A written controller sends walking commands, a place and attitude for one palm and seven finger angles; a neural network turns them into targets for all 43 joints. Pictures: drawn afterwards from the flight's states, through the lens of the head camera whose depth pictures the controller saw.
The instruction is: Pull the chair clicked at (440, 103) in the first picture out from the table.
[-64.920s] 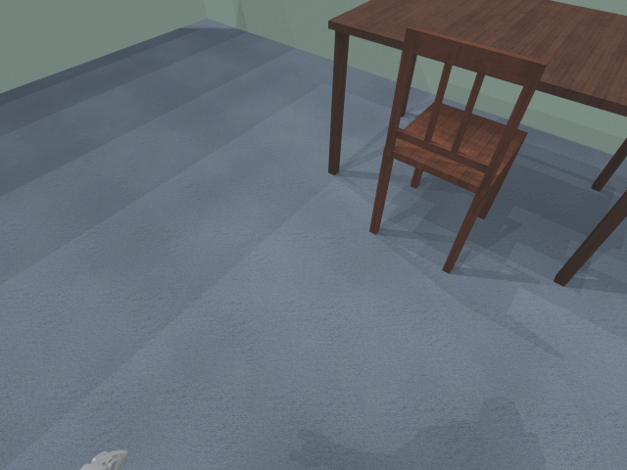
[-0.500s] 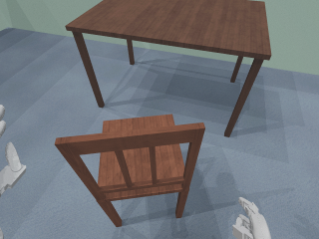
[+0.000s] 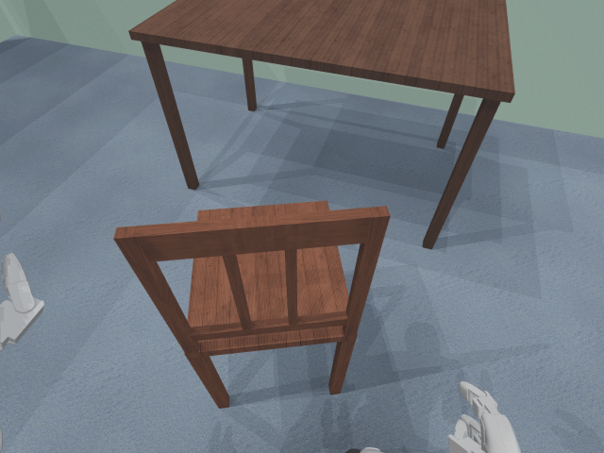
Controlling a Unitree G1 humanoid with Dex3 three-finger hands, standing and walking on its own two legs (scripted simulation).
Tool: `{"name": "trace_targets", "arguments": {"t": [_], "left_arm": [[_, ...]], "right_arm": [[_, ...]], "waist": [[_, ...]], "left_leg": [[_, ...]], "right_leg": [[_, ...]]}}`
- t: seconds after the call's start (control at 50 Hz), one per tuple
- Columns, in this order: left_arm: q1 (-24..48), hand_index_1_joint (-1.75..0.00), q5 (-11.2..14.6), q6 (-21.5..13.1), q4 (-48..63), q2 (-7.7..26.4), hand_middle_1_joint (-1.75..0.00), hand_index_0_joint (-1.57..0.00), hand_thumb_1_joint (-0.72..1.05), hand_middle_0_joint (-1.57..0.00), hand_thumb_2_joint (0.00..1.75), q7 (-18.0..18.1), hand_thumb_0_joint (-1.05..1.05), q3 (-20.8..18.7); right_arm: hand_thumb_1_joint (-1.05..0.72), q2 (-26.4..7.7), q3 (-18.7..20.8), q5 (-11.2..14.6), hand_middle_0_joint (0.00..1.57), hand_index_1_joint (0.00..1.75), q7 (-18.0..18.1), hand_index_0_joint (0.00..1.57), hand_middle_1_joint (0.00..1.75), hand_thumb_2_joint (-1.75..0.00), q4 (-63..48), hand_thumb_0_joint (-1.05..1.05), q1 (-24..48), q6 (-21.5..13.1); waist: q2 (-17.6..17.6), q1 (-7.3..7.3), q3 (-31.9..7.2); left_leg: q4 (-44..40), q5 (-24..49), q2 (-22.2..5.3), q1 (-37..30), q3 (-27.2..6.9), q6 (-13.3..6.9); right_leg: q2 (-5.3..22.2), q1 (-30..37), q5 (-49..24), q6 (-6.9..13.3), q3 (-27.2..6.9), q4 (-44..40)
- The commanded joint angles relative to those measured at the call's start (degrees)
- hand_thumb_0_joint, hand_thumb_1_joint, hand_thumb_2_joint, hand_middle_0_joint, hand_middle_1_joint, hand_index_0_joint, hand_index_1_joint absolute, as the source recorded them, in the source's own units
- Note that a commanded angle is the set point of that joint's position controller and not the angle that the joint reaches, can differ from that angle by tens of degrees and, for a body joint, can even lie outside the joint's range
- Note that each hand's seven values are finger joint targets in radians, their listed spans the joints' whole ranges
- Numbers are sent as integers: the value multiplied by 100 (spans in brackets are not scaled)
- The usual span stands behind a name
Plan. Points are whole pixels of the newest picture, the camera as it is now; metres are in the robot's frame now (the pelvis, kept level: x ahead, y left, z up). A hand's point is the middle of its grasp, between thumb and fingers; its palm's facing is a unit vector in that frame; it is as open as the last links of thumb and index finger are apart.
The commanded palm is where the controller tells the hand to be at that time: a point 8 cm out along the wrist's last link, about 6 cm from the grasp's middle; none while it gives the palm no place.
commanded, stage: step back with the hand held close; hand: left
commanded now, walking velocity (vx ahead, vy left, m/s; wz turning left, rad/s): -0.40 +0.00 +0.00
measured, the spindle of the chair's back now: (238, 293) +0.38 +0.14 -0.09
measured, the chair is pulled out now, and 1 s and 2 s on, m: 0.55 0.55 0.55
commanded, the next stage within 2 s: stop stepping back and stand still in 0.76 s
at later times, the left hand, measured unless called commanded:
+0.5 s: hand out of the picture +0.16 +0.27 +0.18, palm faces +0.43 -0.77 -0.47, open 7.4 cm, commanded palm +0.09 +0.32 +0.19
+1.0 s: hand out of the picture +0.05 +0.21 +0.18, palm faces +0.20 -0.77 -0.60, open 7.4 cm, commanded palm +0.01 +0.26 +0.19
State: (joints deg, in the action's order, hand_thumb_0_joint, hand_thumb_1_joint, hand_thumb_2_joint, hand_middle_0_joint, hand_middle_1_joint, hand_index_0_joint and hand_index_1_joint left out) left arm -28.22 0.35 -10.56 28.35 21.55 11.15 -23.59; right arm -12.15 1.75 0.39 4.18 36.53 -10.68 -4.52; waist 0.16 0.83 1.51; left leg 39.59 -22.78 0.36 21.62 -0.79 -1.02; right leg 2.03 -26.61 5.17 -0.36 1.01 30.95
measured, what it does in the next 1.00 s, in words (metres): walks backwards: right foot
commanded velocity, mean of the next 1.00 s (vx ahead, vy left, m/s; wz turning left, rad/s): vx -0.28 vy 0.03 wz -0.02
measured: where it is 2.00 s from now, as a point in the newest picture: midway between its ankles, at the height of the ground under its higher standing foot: outside the picture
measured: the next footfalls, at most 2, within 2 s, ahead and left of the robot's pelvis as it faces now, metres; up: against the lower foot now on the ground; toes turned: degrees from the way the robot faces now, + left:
right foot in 0.84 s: -0.18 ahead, -0.17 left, +0.00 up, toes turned -3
left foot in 1.08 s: -0.11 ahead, +0.07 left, +0.00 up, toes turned -2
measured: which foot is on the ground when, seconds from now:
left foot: down 0.00-0.88, up 0.90-1.00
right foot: down 0.00-0.50, up 0.52-0.82, down 0.84-1.00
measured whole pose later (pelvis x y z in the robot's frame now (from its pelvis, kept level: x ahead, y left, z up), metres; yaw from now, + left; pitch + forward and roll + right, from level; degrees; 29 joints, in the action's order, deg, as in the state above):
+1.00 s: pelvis -0.16 -0.02 +0.01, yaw -4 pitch +2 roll -1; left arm -41.3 3.2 -16.6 34.7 29.6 5.1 -27.9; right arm -10.6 1.6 1.5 2.0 38.4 -11.4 -5.0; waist -0.5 -1.4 0.1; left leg 50.4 -19.8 -1.3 30.4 -0.7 0.8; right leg 0.7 -10.8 19.6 -1.8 -1.4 28.0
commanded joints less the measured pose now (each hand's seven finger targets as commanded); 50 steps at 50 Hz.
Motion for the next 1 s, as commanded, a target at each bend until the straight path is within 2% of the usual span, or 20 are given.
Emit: {"name": "trace_targets", "arguments": {"t": [0.0, 0.06, 0.1, 0.14, 0.18, 0.22, 0.28, 0.36, 0.42, 0.46, 0.5, 0.52, 0.58, 0.62, 0.8, 0.86, 0.88, 0.9, 0.92, 0.98], "left_arm": [[-51, -30, 55, -318, 1259, 1395, -30, -20, 90, -20, 90, 143, 0, -871], [-346, -30, -2, -437, 1528, 1546, -30, -20, 90, -20, 90, 166, 0, -1204], [-275, -30, -7, -512, 1919, 1471, -30, -20, 90, -20, 90, 117, 0, -1241], [-503, -30, 33, -530, 1800, 1470, -30, -20, 90, -20, 90, 56, 0, -1306], [-357, -30, 21, -581, 1649, 1396, -30, -20, 90, -20, 90, 22, 0, -1299], [-278, -30, 73, -647, 1436, 1297, -30, -20, 90, -20, 90, -16, 0, -1185], [-61, -30, 137, -634, 1463, 1191, -30, -20, 90, -20, 90, -64, 0, -922], [51, -30, 102, -573, 1455, 1600, -30, -20, 90, -20, 90, 39, 0, -1065], [-167, -30, 96, -540, 1421, 1518, -30, -20, 90, -20, 90, 62, 0, -1067], [-364, -30, 76, -673, 1427, 1674, -30, -20, 90, -20, 90, 72, 0, -1302], [-378, -30, 69, -759, 1584, 1421, -30, -20, 90, -20, 90, 29, 0, -1230], [-158, -30, 104, -778, 1754, 1429, -30, -20, 90, -20, 90, 22, 0, -1240], [-156, -30, 287, -808, 1926, 1303, -30, -20, 90, -20, 90, -48, 0, -995], [-198, -30, 303, -847, 1984, 1235, -30, -20, 90, -20, 90, -96, 0, -861], [-352, -30, 435, -1011, 1667, 1676, -30, -20, 90, -20, 90, -372, 0, -1282], [-1088, -30, 445, -1071, 1681, 2020, -30, -20, 90, -20, 90, -493, 0, -1662], [-1349, -30, 491, -948, 1485, 1817, -30, -20, 90, -20, 90, -549, 0, -1373], [-1240, -30, 468, -823, 1437, 1863, -30, -20, 90, -20, 90, -454, 0, -1476], [-1375, -30, 459, -670, 1142, 1713, -30, -20, 90, -20, 90, -380, 0, -1552], [-1052, -30, 340, -477, 664, 1384, -30, -20, 90, -20, 90, -205, 0, -1287]], "right_arm": [[-90, -678, 209, -38, 20, 30, 17, 20, 30, -90, -873, 0, 467, -187], [-90, -766, 239, -3, 20, 30, 42, 20, 30, -90, -964, 0, 660, -209], [-90, -683, 279, 34, 20, 30, 64, 20, 30, -90, -1056, 0, 619, -344], [-90, -683, 342, 65, 20, 30, 71, 20, 30, -90, -1065, 0, 553, -467], [-90, -675, 328, 71, 20, 30, 95, 20, 30, -90, -1013, 0, 653, -573], [-90, -641, 298, -18, 20, 30, 121, 20, 30, -90, -778, 0, 506, -602], [-90, -645, 356, -45, 20, 30, 87, 20, 30, -90, -672, 0, 389, -630], [-90, -648, 408, -87, 20, 30, 13, 20, 30, -90, -602, 0, 429, -485], [-90, -522, 262, -102, 20, 30, -13, 20, 30, -90, -667, 0, 587, -331], [-90, -650, 253, -84, 20, 30, 63, 20, 30, -90, -711, 0, 754, -310], [-90, -582, 249, -101, 20, 30, 109, 20, 30, -90, -823, 0, 711, -469], [-90, -501, 294, -153, 20, 30, 117, 20, 30, -90, -754, 0, 580, -560], [-90, -653, 408, -77, 20, 30, 17, 20, 30, -90, -667, 0, 441, -751], [-90, -660, 396, -74, 20, 30, -69, 20, 30, -90, -508, 0, 299, -880], [-90, -710, 236, -180, 20, 30, -171, 20, 30, -90, -398, 0, 527, -965], [-90, -558, 221, -76, 20, 30, -257, 20, 30, -90, -685, 0, 453, -746], [-90, -579, 335, 42, 20, 30, -261, 20, 30, -90, -837, 0, 297, -587], [-90, -619, 370, 191, 20, 30, -213, 20, 30, -90, -923, 0, 530, -476], [-90, -481, 323, 222, 20, 30, -157, 20, 30, -90, -879, 0, 617, -360], [-90, -283, 86, 195, 20, 30, -47, 20, 30, -90, -893, 0, 708, -196]], "waist": [[-547, -94, -769], [776, -84, -900], [1134, -67, -1083], [944, -38, -1255], [1022, -14, -688], [843, -77, -744], [194, -121, -1046], [-956, -88, -919], [-1123, -108, -971], [-36, -102, -722], [1781, -248, -857], [1654, -281, -848], [1053, -118, -857], [1283, -49, -1151], [1445, 16, -1492], [204, 70, -1747], [-1674, -65, -1640], [-1664, -108, -1184], [-1271, -171, -953], [-502, -381, -602]], "left_leg": [[-893, -563, -223, 97, -307, -170], [-2027, -619, -921, 1364, -922, -432], [-2093, -50, -1321, 2054, -1029, -550], [-1783, 229, -1229, 2016, -742, -476], [-1816, -581, -1237, 2588, -830, -546], [-1387, 762, -1052, 1747, -649, -368], [-683, 815, -634, 818, -353, -145], [511, -587, 32, 160, -62, 75], [10, -282, -52, -399, -137, 7], [-1662, -116, -659, 3, -814, -268], [-2678, 119, -2133, 1217, -1919, -882], [-2743, 363, -2284, 1378, -1832, -987], [-1820, 2433, -1907, 82, -947, -865], [-1560, 3428, -1754, -937, -768, -729], [-1432, 2251, -1503, -1039, -881, -390], [-149, 1016, -522, -1021, 208, 51], [1182, 184, 173, -478, 505, 345], [2150, -48, 157, 118, 105, 249], [2348, -125, -73, 515, -155, 202], [-115, 168, -242, 65, 32, 87]], "right_leg": [[838, 657, 2371, 268, -1047, -1549], [151, 1980, 1206, -11, -419, 61], [-104, 2733, -34, -105, -146, 1070], [-28, 2835, -467, -82, -271, 1122], [-10, 2743, -78, -14, -417, 1271], [138, 2172, -1119, 88, -531, 906], [480, 1450, -1013, 278, -1015, 246], [1407, 363, 1493, 763, -2048, -1711], [1265, 125, 1853, 648, -1381, -1704], [414, 334, 1681, 236, -736, -531], [-372, 1085, 1914, -78, -118, 2461], [-376, 991, 2235, -47, -416, 3438], [-232, 233, 2375, -12, -410, 3069], [-132, 111, 2311, -17, -248, 2265], [-260, 1474, 1070, 98, 44, -955], [333, 1585, 123, 291, -32, -1655], [1115, 1298, -102, 764, -1195, -1660], [1671, 951, -605, 1056, -1684, -1585], [1659, 1066, -1012, 1099, -1273, -1320], [1139, 1286, -874, 514, -563, -752]]}}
